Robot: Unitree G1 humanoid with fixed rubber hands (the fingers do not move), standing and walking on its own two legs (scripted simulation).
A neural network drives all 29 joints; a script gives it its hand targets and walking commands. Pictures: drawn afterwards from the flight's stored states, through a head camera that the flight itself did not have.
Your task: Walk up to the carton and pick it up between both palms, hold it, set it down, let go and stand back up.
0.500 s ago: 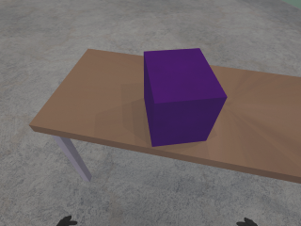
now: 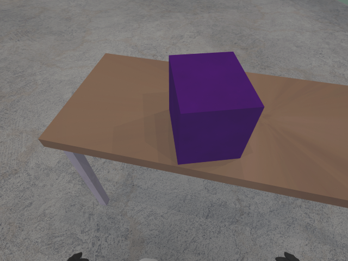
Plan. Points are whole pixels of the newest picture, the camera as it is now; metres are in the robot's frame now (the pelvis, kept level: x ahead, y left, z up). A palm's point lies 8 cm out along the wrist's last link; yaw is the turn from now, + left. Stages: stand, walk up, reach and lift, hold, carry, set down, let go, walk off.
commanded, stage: walk up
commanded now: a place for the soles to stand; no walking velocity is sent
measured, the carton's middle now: (205, 108) +0.53 -0.06 +0.02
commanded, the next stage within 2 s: reach and lift in 1.04 s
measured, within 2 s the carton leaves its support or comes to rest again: neither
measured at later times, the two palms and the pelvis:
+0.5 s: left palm out of the picture +0.08 +0.28 -0.10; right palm out of the picture +0.11 -0.25 -0.09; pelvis +0.02 +0.01 +0.01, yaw +0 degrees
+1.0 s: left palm out of the picture +0.10 +0.28 -0.10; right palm out of the picture +0.13 -0.25 -0.09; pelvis +0.03 +0.01 +0.01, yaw +0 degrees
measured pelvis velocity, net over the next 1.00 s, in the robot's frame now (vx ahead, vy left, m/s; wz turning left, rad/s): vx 0.03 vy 0.01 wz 0.00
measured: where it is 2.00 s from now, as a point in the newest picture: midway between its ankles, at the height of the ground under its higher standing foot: outside the picture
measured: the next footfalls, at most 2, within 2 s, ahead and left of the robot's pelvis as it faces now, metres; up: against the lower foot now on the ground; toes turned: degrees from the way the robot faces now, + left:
none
